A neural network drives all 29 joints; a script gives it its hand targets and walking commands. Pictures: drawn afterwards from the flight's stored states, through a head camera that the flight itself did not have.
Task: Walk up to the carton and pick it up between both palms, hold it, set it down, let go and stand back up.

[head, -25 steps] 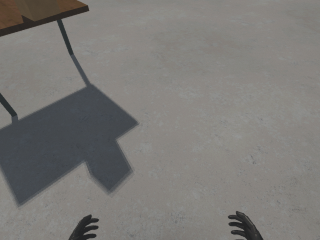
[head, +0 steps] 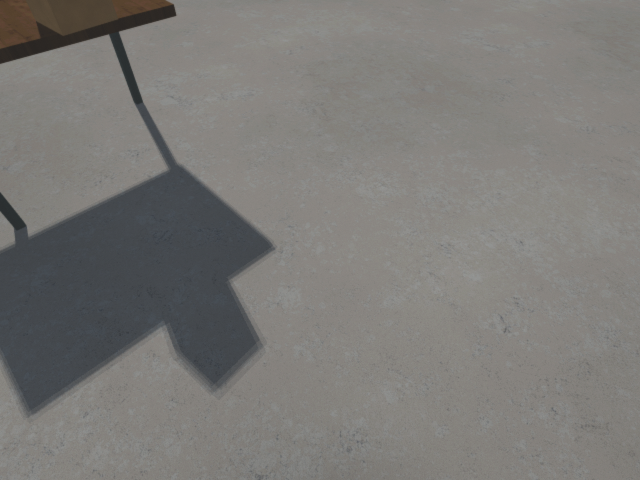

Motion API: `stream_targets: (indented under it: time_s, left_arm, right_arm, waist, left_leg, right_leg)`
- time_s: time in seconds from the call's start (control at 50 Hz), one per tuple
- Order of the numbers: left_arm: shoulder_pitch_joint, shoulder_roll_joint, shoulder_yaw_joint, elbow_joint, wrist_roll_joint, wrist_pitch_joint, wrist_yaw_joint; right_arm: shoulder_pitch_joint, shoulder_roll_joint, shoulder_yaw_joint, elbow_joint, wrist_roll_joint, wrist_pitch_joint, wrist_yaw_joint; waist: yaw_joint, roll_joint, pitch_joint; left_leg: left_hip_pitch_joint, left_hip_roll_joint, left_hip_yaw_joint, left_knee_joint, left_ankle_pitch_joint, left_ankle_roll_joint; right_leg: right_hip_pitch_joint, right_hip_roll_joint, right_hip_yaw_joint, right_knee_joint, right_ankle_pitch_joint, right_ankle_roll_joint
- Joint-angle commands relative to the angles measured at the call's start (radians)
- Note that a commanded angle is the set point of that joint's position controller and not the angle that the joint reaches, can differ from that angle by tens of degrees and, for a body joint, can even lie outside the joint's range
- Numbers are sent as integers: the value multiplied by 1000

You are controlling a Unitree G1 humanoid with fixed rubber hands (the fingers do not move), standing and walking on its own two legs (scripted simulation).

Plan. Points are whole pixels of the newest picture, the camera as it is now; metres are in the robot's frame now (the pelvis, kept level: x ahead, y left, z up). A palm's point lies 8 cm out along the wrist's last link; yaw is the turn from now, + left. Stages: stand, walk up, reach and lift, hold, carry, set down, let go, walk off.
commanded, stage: stand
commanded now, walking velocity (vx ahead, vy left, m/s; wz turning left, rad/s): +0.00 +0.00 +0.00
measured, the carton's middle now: out of the picture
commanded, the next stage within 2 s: none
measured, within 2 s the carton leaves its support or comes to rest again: neither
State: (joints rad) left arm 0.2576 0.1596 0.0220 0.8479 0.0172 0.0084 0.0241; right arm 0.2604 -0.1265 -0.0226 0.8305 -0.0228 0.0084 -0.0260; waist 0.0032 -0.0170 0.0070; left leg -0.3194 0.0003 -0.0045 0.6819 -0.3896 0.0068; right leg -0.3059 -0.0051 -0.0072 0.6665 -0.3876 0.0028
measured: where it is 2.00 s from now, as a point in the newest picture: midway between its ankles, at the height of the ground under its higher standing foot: outside the picture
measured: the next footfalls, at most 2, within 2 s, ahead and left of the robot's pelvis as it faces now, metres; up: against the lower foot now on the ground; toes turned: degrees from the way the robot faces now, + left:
none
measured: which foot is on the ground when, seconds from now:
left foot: down 0.00-1.00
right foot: down 0.00-1.00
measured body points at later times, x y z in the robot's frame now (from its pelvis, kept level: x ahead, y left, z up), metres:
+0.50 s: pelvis +0.01 +0.01 +0.01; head +0.03 +0.01 +0.46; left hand +0.02 +0.22 -0.15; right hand +0.03 -0.21 -0.14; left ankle -0.02 +0.12 -0.72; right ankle -0.02 -0.12 -0.72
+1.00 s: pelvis +0.02 +0.00 +0.02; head +0.04 +0.01 +0.47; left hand +0.01 +0.21 -0.15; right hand +0.01 -0.20 -0.15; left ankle -0.02 +0.12 -0.72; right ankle -0.02 -0.12 -0.72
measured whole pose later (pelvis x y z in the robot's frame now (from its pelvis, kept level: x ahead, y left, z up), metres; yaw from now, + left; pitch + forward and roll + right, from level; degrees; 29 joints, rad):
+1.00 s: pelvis +0.02 +0.00 +0.02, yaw -1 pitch -2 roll +0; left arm 0.26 0.10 0.03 1.18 0.01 0.00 0.06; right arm 0.27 -0.08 -0.04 1.17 -0.01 -0.01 -0.06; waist 0.00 -0.02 0.07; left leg -0.10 -0.01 0.01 0.45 -0.31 0.01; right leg -0.10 -0.02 0.01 0.46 -0.32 0.01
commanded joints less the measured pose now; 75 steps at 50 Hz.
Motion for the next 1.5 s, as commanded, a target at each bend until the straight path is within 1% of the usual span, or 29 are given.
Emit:
stream_targets:
  time_s: [0.0,0.06,0.1,0.14,0.16,0.18,0.24,0.28,0.3,0.32,0.34,0.36,0.4,0.6,0.64,0.68,0.72,0.76,0.82,0.84,0.9,0.98,1.0,1.12,1.2,1.24,1.32,1.34,1.48]
  left_arm:
    - [41,87,28,-56,4,-24,7]
    - [49,83,31,-31,-4,-20,19]
    - [1,98,38,-27,-3,-21,13]
    - [47,92,40,4,2,-24,15]
    - [32,95,44,21,-3,-27,20]
    - [53,74,40,35,-8,-27,16]
    - [61,63,43,73,-5,-21,25]
    - [73,36,37,118,-5,-10,23]
    - [81,37,35,117,-5,-9,19]
    - [51,60,37,126,5,-6,27]
    - [48,43,38,136,-4,-3,28]
    - [95,36,32,159,-4,-4,30]
    - [69,53,36,177,-1,-6,28]
    - [87,31,26,251,-5,-26,29]
    - [81,52,30,260,-8,-33,26]
    - [103,8,19,275,-6,-27,33]
    - [57,24,25,274,1,-20,33]
    - [114,22,27,294,-11,-19,32]
    - [119,16,22,311,-8,-15,33]
    - [93,19,23,307,-7,-15,35]
    - [115,-33,8,333,0,-10,43]
    - [61,41,24,311,-4,-14,31]
    - [65,-6,19,322,-9,-10,37]
    - [79,16,16,342,-7,-5,38]
    - [116,-7,6,342,-2,-19,37]
    - [96,6,12,338,-4,-18,38]
    - [142,-13,11,336,-2,-27,37]
    - [122,20,12,334,-8,-21,34]
    - [140,-36,7,338,-3,-25,38]
  right_arm:
    - [24,-118,-36,-44,-2,-30,-11]
    - [23,-103,-37,-30,1,-30,-15]
    - [10,-125,-38,-18,-1,-31,-12]
    - [84,-126,-43,35,5,-33,-15]
    - [88,-106,-46,50,6,-34,-15]
    - [56,-126,-50,51,-1,-31,-21]
    - [63,-98,-47,90,8,-31,-24]
    - [31,-100,-46,99,7,-30,-18]
    - [22,-73,-36,108,0,-23,-20]
    - [49,-83,-39,122,4,-20,-24]
    - [62,-69,-36,133,3,-22,-27]
    - [67,-63,-34,140,4,-18,-24]
    - [69,-86,-45,155,9,-18,-16]
    - [96,-41,-30,264,13,-20,-21]
    - [63,-79,-45,261,11,-23,-20]
    - [56,-47,-36,281,4,-31,-24]
    - [95,-64,-39,299,9,-25,-26]
    - [68,-15,-26,311,8,-27,-25]
    - [92,-41,-33,320,8,-26,-31]
    - [64,-36,-32,318,14,-21,-36]
    - [112,-62,-38,337,5,-33,-39]
    - [110,-2,-20,341,17,-21,-37]
    - [124,-43,-31,334,14,-25,-36]
    - [145,-42,-23,351,15,-14,-45]
    - [108,-14,-21,343,11,-10,-33]
    - [112,-8,-17,340,11,-18,-31]
    - [130,-41,-25,363,10,-18,-33]
    - [130,-11,-20,360,14,-18,-29]
    - [136,-10,-27,358,18,-23,-36]
  waist:
    - [-1,31,-27]
    - [5,54,-64]
    - [-3,-11,-21]
    - [-10,79,-84]
    - [-18,5,-106]
    - [7,37,-81]
    - [1,35,-58]
    - [13,-4,14]
    - [17,57,68]
    - [0,19,88]
    - [0,86,72]
    - [4,25,96]
    - [-11,18,66]
    - [-15,38,8]
    - [-14,-31,17]
    - [4,34,49]
    - [-17,25,32]
    - [11,73,52]
    - [8,-32,100]
    - [13,40,102]
    - [1,-9,90]
    - [-7,85,56]
    - [-12,26,63]
    - [-18,-13,159]
    - [-9,30,106]
    - [-9,-42,153]
    - [3,46,83]
    - [-13,4,86]
    - [-5,-12,106]
  left_leg:
    - [23,62,-79,-146,375,40]
    - [64,62,-62,-145,345,47]
    - [51,79,-91,-175,400,58]
    - [95,64,-65,-152,477,48]
    - [133,75,-75,-163,487,54]
    - [128,75,-77,-167,508,58]
    - [86,71,-85,-190,447,61]
    - [107,72,-75,-216,426,61]
    - [83,71,-73,-227,390,44]
    - [68,61,-63,-243,370,31]
    - [70,67,-85,-239,380,50]
    - [98,76,-84,-249,370,43]
    - [124,68,-79,-276,287,48]
    - [182,74,-61,-284,381,38]
    - [202,70,-60,-281,388,39]
    - [181,78,-46,-279,456,39]
    - [178,64,-52,-303,407,33]
    - [194,73,-45,-298,418,37]
    - [163,77,-60,-317,422,28]
    - [159,77,-48,-322,420,33]
    - [154,88,-64,-304,513,38]
    - [245,77,-48,-312,569,40]
    - [237,94,-64,-304,552,44]
    - [186,75,-51,-322,410,37]
    - [195,73,-49,-314,409,30]
    - [176,73,-49,-320,360,22]
    - [210,72,-37,-309,419,23]
    - [185,73,-45,-319,436,17]
    - [204,83,-43,-316,373,21]
  right_leg:
    - [44,-42,45,-103,363,-49]
    - [43,-64,69,-133,362,-58]
    - [78,-57,63,-120,384,-44]
    - [129,-69,65,-116,430,-51]
    - [130,-57,56,-121,425,-46]
    - [137,-60,53,-128,435,-43]
    - [154,-65,57,-145,416,-53]
    - [111,-53,48,-160,358,-39]
    - [72,-51,58,-185,315,-31]
    - [95,-60,48,-188,319,-35]
    - [103,-54,48,-186,321,-34]
    - [76,-53,38,-218,304,-25]
    - [69,-50,53,-238,266,-24]
    - [198,-77,64,-256,377,-39]
    - [172,-76,53,-268,427,-39]
    - [194,-82,60,-248,466,-30]
    - [193,-72,55,-260,404,-43]
    - [163,-66,54,-282,364,-30]
    - [167,-74,54,-261,400,-33]
    - [172,-77,51,-262,390,-36]
    - [229,-83,52,-249,450,-23]
    - [166,-79,37,-247,406,-18]
    - [159,-67,32,-246,363,-15]
    - [114,-66,44,-288,340,-12]
    - [165,-78,45,-289,390,-22]
    - [144,-73,52,-295,398,-23]
    - [215,-87,61,-278,467,-33]
    - [220,-76,55,-281,458,-31]
    - [170,-80,59,-297,407,-42]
